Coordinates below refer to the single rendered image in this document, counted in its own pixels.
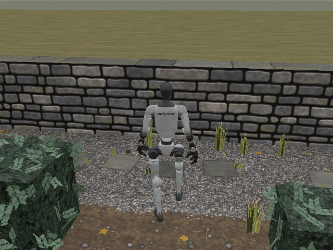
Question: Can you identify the left robot forearm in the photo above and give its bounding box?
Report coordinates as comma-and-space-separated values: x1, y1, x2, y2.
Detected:
138, 126, 147, 146

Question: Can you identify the robot left thigh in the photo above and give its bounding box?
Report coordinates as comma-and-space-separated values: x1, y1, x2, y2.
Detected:
148, 146, 162, 188

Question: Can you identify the right robot forearm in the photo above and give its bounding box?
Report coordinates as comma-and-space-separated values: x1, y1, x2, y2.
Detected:
186, 127, 197, 152

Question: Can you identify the robot head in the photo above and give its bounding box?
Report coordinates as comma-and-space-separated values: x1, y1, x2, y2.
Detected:
157, 82, 175, 107

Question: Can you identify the robot right hand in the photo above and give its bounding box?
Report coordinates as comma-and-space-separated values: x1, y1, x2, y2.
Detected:
186, 150, 198, 165

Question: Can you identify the robot left upper arm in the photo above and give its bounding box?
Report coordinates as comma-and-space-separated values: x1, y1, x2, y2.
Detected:
142, 105, 155, 133

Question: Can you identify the robot right upper arm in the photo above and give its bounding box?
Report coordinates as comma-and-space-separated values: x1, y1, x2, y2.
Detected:
177, 105, 190, 135

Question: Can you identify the robot left hand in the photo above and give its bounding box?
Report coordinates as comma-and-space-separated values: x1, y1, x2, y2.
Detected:
137, 144, 149, 156

